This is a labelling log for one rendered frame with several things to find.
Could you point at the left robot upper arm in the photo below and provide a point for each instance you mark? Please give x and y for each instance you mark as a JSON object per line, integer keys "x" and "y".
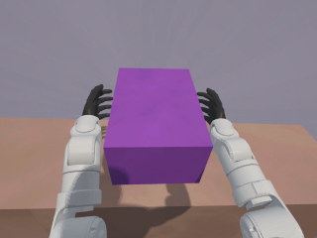
{"x": 80, "y": 227}

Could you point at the right robot hand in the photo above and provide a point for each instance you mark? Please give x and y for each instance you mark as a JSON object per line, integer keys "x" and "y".
{"x": 215, "y": 110}

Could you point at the right robot forearm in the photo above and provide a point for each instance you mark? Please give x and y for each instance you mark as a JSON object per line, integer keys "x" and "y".
{"x": 250, "y": 187}

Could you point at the right robot upper arm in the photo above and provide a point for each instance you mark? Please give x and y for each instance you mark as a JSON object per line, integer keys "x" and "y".
{"x": 271, "y": 222}

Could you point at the left robot hand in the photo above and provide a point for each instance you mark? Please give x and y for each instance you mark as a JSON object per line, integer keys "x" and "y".
{"x": 92, "y": 107}

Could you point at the carton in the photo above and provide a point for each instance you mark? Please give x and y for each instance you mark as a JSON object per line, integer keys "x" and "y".
{"x": 156, "y": 132}

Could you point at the left robot forearm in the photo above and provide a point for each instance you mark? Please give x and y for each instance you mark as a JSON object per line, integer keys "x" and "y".
{"x": 81, "y": 170}

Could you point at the pedestal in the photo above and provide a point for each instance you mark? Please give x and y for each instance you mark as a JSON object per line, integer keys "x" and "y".
{"x": 31, "y": 166}

